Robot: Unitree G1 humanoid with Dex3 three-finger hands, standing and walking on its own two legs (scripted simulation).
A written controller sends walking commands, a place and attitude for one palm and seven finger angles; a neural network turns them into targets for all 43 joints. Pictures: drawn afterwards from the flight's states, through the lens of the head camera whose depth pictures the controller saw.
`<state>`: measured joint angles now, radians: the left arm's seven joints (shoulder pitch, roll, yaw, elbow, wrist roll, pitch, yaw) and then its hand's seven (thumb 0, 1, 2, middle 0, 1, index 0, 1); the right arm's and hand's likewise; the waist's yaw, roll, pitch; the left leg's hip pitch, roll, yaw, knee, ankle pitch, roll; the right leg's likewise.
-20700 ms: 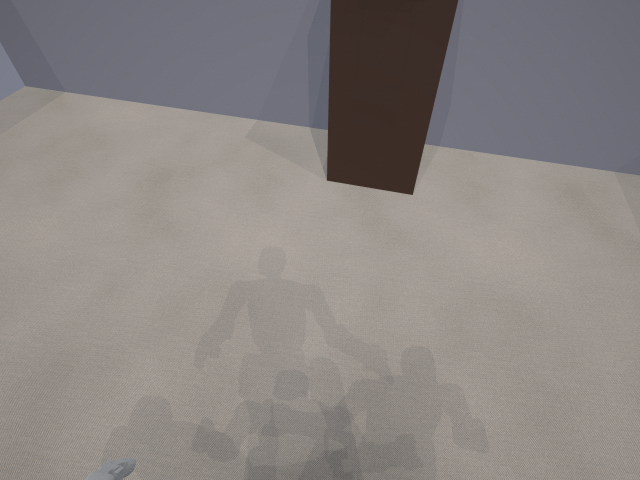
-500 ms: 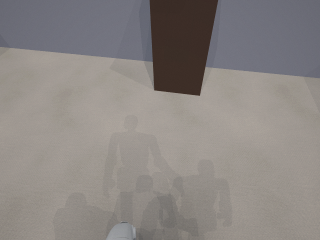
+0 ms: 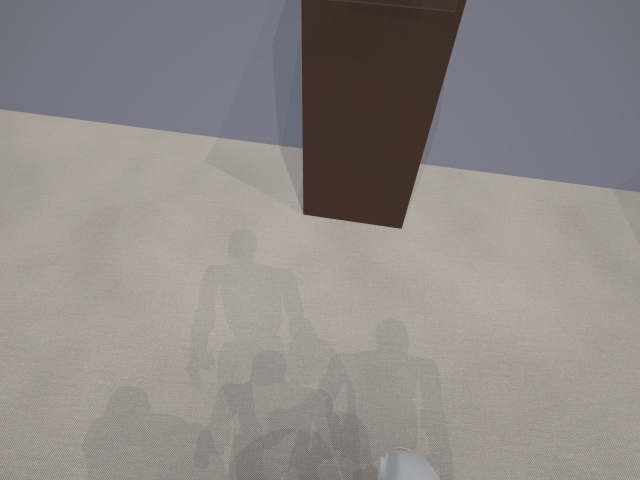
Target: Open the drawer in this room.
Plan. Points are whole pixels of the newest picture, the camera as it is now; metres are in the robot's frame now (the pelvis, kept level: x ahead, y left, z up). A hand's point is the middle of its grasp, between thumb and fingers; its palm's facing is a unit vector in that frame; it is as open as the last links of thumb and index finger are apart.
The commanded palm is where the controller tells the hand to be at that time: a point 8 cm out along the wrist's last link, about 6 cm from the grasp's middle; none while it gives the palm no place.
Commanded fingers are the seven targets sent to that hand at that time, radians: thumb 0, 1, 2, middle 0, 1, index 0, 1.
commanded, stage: turn or walk to find it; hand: left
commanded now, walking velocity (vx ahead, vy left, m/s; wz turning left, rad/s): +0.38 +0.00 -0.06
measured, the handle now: out of the picture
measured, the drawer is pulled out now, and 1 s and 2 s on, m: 0.00 0.00 0.00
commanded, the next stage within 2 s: stand and wait in 0.42 s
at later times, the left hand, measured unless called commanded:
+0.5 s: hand (253, 422) +0.23 +0.12 -0.16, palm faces +0.08 -0.97 -0.24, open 7.2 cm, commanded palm none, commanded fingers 0.00 0.90 0.90 -0.20 -0.30 -0.20 -0.30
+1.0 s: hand (248, 356) +0.34 +0.15 -0.19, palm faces +0.07 -0.98 -0.20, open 7.4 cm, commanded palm none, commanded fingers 0.00 0.90 0.90 -0.20 -0.30 -0.20 -0.30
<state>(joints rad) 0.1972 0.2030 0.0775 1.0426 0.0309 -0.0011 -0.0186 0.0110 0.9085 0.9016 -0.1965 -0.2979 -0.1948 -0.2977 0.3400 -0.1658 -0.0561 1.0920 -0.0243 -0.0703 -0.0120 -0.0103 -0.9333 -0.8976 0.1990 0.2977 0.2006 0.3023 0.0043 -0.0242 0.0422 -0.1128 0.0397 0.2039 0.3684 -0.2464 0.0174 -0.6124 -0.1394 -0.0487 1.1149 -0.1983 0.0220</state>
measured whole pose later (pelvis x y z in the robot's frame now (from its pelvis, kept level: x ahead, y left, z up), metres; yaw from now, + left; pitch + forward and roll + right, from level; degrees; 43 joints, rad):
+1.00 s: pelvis +0.32 -0.03 -0.01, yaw +1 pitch -2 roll +1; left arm 0.23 0.16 0.03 1.11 0.02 0.00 0.04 0.01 0.92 0.90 -0.20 -0.30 -0.20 -0.30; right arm 0.14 -0.15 -0.04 1.08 -0.02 -0.02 -0.02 -0.03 -0.94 -0.90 0.20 0.30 0.20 0.30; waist 0.02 -0.03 0.03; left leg -0.28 0.01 0.17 0.48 -0.17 0.05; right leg -0.26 -0.10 -0.06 0.62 -0.34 0.03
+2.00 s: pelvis +0.38 -0.08 +0.00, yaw +2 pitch -1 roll +1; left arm 0.33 0.11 0.00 1.15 0.01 -0.02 0.05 0.01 0.91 0.90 -0.20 -0.30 -0.20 -0.30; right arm 0.28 -0.13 -0.01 1.16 -0.01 -0.01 -0.04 0.01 -0.92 -0.90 0.20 0.30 0.20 0.30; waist 0.01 0.00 0.04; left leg -0.17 0.07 0.11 0.39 -0.19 -0.03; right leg -0.09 -0.02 -0.12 0.40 -0.29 -0.03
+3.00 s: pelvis +0.37 -0.06 -0.01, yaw -3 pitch -1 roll +1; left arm 0.26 0.17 0.05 1.09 0.02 0.03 0.02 0.01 0.91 0.90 -0.20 -0.30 -0.20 -0.30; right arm 0.23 -0.14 -0.04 1.11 -0.02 0.01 -0.04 0.00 -0.91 -0.90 0.20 0.30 0.20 0.30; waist 0.01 -0.01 0.08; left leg -0.23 0.10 0.20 0.53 -0.28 -0.01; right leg -0.20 -0.02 -0.03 0.55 -0.34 -0.01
